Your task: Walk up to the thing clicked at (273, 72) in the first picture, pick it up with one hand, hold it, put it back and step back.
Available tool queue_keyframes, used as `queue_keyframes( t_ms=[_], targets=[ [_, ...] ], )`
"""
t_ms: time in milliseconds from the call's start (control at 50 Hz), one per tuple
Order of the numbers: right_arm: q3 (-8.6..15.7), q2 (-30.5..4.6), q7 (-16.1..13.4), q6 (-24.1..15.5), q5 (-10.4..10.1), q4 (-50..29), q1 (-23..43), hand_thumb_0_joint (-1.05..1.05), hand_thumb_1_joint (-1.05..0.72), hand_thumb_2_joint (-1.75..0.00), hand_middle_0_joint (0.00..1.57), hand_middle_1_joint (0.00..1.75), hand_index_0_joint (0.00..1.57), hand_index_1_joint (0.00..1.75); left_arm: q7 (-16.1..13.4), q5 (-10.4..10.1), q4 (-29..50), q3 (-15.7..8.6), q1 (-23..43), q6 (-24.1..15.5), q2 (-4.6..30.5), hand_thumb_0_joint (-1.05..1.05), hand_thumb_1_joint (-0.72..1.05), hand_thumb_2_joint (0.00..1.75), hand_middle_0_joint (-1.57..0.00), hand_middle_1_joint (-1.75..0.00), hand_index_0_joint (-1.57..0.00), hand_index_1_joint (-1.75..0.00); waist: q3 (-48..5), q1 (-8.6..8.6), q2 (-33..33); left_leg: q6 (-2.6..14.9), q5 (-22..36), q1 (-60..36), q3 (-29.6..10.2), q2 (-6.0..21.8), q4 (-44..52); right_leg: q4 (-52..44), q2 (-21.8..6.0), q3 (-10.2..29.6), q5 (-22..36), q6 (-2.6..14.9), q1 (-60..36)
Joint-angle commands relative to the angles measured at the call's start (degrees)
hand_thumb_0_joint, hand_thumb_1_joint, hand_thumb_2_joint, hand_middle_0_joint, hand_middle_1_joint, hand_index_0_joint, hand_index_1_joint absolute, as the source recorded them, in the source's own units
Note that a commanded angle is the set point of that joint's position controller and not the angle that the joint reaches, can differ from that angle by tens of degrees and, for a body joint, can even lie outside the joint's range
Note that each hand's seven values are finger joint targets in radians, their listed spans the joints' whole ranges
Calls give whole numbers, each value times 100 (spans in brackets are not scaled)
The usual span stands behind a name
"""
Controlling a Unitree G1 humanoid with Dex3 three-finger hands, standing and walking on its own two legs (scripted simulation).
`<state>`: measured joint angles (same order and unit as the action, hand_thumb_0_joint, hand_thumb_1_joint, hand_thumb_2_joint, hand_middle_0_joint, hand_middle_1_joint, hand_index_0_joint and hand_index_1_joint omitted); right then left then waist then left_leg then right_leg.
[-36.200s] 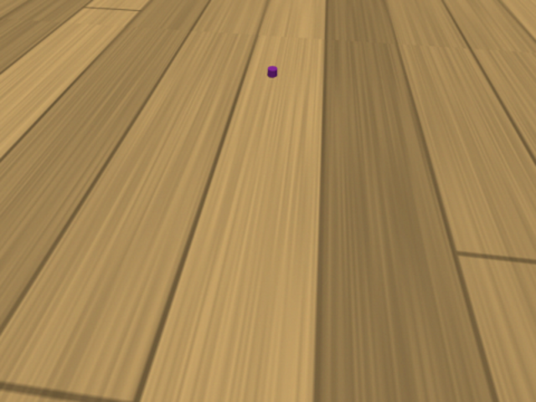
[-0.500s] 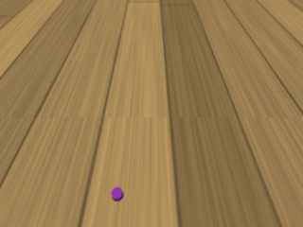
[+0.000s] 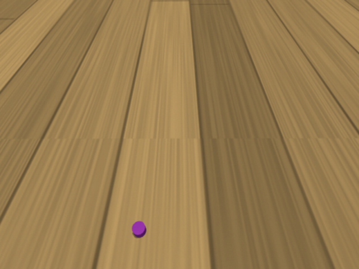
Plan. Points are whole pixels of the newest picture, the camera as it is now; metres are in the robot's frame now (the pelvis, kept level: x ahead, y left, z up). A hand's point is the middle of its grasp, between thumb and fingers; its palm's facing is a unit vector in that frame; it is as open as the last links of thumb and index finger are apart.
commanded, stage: stand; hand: left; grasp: from above
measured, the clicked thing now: (139, 229) +0.42 +0.23 -0.76
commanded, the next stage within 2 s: step back in 0.02 s
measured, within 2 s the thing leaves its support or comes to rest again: neither
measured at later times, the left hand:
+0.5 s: hand out of the picture +0.07 +0.29 -0.18, palm faces -0.05 -0.92 -0.39, open 7.4 cm
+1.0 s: hand out of the picture -0.05 +0.29 -0.17, palm faces -0.11 -0.90 -0.42, open 7.4 cm
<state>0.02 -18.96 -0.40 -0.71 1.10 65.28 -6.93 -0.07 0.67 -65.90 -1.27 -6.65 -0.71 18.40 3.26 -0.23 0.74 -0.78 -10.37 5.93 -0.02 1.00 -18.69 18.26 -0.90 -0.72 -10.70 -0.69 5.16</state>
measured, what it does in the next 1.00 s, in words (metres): walks backwards: left foot, then right foot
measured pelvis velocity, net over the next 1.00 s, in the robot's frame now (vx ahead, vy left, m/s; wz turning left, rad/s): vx -0.18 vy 0.03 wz -0.09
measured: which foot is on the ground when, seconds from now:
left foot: down 0.00-0.30, up 0.32-0.48, down 0.50-1.00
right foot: down 0.00-0.52, up 0.54-0.94, down 0.96-1.00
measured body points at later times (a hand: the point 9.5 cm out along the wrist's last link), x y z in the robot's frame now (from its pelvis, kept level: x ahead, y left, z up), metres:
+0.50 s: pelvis -0.08 +0.03 -0.03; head -0.02 +0.04 +0.41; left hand +0.07 +0.34 -0.15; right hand +0.00 -0.30 -0.14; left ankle -0.12 +0.13 -0.74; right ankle -0.01 -0.12 -0.75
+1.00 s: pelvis -0.18 +0.03 -0.03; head -0.13 +0.01 +0.41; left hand -0.05 +0.34 -0.14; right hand -0.11 -0.28 -0.16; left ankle -0.13 +0.13 -0.75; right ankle -0.19 -0.07 -0.75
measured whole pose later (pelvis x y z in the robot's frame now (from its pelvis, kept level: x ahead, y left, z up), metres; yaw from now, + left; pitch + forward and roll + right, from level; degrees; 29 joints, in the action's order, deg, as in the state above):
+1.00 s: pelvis -0.18 +0.03 -0.03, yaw -5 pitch -4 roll -1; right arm 2.9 -21.6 -1.3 2.2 0.5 50.3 -6.7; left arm -0.4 1.8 -49.4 -4.3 -8.0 2.0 20.8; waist 11.5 1.0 3.4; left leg 2.0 -17.3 20.0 2.6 2.0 -41.2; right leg 37.6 4.7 2.3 -20.0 1.9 13.7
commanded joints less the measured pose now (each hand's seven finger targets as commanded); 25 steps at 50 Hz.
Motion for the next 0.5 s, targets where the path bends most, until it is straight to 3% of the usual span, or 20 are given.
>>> queue_keyframes(
  t_ms=[0,60,120,180,220,260,280,300,320,340,380,420,440,460,480],
  targets=[
    [359,-1535,-20,-13,-82,-497,459,0,-90,-90,20,30,20,30,-93,-112,544,-406,295,-51,1695,0,90,90,-20,-30,-20,-30,24,29,-176,311,1797,249,-542,554,-353,247,-589,578,1959,203,401],
    [404,-1449,-16,80,-153,-616,241,0,-90,-90,20,30,20,30,-146,-139,748,-410,199,0,1546,0,90,90,-20,-30,-20,-30,-405,102,-92,438,2221,227,-467,593,-621,654,-535,433,2076,342,241],
    [486,-1516,9,158,-155,-799,261,0,-90,-90,20,30,20,30,-135,-123,975,-393,227,69,1460,0,90,90,-20,-30,-20,-30,-724,129,43,630,1873,280,-553,650,-754,1029,-426,456,1454,431,436],
    [543,-1570,27,223,-144,-1009,337,0,-90,-90,20,30,20,30,-118,-55,1183,-380,254,119,1518,0,90,90,-20,-30,-20,-30,-879,122,38,766,1566,405,-542,602,-1095,1292,-473,598,1257,553,624],
    [558,-1525,35,261,-154,-1101,325,0,-90,-90,20,30,20,30,-107,-44,1272,-420,211,140,1615,0,90,90,-20,-30,-20,-30,-849,87,-63,748,974,609,-502,420,-1436,1285,-653,820,1205,750,786],
    [546,-1431,64,303,-134,-1218,337,0,-90,-90,20,30,20,30,-96,-15,1356,-486,164,150,1823,0,90,90,-20,-30,-20,-30,-725,9,-463,593,66,828,-317,29,-2074,893,-1077,1287,1194,1043,1032],
    [546,-1353,91,328,-129,-1261,282,0,-90,-90,20,30,20,30,-102,39,1443,-531,259,150,1972,0,90,90,-20,-30,-20,-30,-671,-7,-952,410,-730,869,-42,-371,-2830,416,-1544,1726,1304,1316,1159],
    [567,-1323,117,382,-99,-1303,184,0,-90,-90,20,30,20,30,-117,105,1555,-577,418,134,2136,0,90,90,-20,-30,-20,-30,-547,-38,-1377,321,-1984,1027,-90,-614,-3743,126,-1995,2176,1365,1668,1427],
    [574,-1311,129,413,-74,-1300,-16,0,-90,-90,20,30,20,30,-124,173,1649,-616,502,110,2176,0,90,90,-20,-30,-20,-30,-471,20,-1364,312,-2272,1094,-373,-508,-4149,146,-2082,2179,1239,1803,1620],
    [596,-1368,147,407,-98,-1284,-285,0,-90,-90,20,30,20,30,-135,180,1776,-632,751,116,2174,0,90,90,-20,-30,-20,-30,-418,171,-1381,347,-2245,965,-503,-369,-4208,202,-2064,2012,1088,1729,1874],
    [637,-1399,154,353,-169,-1279,-535,0,-90,-90,20,30,20,30,-165,206,1943,-573,990,133,1955,0,90,90,-20,-30,-20,-30,-472,272,-1288,374,-2057,949,-475,-295,-3815,605,-1649,1517,1266,1409,1700],
    [634,-1403,114,281,-128,-1275,-627,0,-90,-90,20,30,20,30,-170,191,1971,-534,801,167,1826,0,90,90,-20,-30,-20,-30,-637,166,-1124,280,-1641,1040,-193,-264,-2739,1047,-1356,1305,1354,1166,1131],
    [629,-1370,88,241,-73,-1259,-706,0,-90,-90,20,30,20,30,-168,148,2000,-514,740,204,1793,0,90,90,-20,-30,-20,-30,-655,201,-984,252,-1193,1006,-80,-242,-1846,1351,-1197,1169,1333,1000,897],
    [628,-1341,50,187,0,-1274,-799,0,-90,-90,20,30,20,30,-152,81,2055,-505,705,262,1773,0,90,90,-20,-30,-20,-30,-598,283,-752,228,-233,838,-103,-125,-764,1748,-1005,1049,1164,773,848],
    [688,-1513,12,142,112,-1327,-660,0,-90,-90,20,30,20,30,-136,15,2114,-464,546,325,1555,0,90,90,-20,-30,-20,-30,-607,154,81,257,852,417,-894,327,-359,2471,-466,785,578,553,1283]
  ],
)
